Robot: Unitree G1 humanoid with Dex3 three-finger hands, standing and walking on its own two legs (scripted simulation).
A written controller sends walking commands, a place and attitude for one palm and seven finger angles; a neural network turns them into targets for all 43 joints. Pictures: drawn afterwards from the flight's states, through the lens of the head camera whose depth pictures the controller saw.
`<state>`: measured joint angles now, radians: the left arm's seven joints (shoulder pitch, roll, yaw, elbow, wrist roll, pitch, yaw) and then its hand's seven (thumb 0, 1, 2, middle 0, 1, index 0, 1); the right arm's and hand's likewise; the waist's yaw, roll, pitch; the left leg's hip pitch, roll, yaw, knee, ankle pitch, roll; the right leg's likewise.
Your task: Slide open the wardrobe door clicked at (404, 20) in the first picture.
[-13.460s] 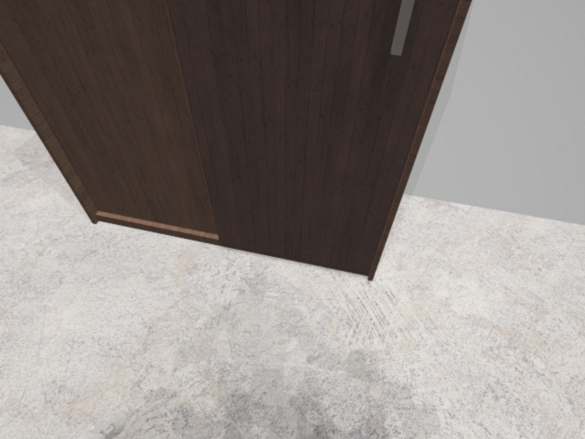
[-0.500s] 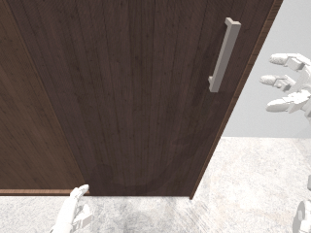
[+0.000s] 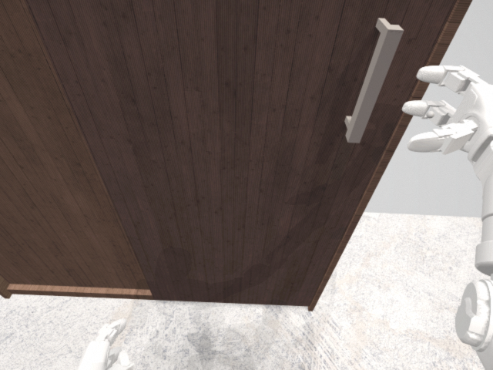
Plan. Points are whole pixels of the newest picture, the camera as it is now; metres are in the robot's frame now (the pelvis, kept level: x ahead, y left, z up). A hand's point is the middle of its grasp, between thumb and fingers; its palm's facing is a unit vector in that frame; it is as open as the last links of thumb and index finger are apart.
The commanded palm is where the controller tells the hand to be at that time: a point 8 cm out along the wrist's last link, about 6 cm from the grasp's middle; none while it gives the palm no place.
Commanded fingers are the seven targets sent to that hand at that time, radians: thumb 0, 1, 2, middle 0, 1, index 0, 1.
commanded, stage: move the hooked fingers beside the handle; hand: right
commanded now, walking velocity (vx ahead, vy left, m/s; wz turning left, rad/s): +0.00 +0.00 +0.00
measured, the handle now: (366, 85) +0.51 -0.16 +0.25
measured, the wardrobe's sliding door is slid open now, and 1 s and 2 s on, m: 0.00 0.00 0.00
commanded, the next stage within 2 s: none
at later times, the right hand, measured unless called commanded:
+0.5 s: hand (425, 107) +0.44 -0.23 +0.25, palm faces +0.05 +1.00 -0.03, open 14.0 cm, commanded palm +0.41 -0.27 +0.26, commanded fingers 0.00 0.50 -0.30 0.30 1.20 0.30 1.20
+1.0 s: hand (415, 95) +0.44 -0.21 +0.27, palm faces +0.03 +1.00 -0.01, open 14.0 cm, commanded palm +0.42 -0.27 +0.25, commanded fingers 0.00 0.50 -0.30 0.30 1.20 0.30 1.20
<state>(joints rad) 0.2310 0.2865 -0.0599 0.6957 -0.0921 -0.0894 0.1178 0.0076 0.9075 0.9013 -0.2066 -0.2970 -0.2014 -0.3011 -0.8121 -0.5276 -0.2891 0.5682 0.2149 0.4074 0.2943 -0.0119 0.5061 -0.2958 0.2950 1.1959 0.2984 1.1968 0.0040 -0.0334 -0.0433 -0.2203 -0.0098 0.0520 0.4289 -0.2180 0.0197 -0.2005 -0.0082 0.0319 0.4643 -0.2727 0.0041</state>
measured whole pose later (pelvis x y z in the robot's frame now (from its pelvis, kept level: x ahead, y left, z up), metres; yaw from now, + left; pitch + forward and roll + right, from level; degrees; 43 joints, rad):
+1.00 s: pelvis +0.00 +0.00 +0.00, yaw +1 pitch +2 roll +1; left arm 0.26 0.26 -0.06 0.69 -0.08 -0.08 0.10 0.00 0.91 0.90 -0.21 -0.30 -0.20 -0.30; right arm -0.95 -0.51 -0.30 0.78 0.16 0.32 0.23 -0.01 0.50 -0.30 0.30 1.20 0.30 1.20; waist 0.04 -0.03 -0.07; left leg -0.25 -0.01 0.03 0.41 -0.20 0.01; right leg -0.22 -0.01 0.01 0.45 -0.26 0.00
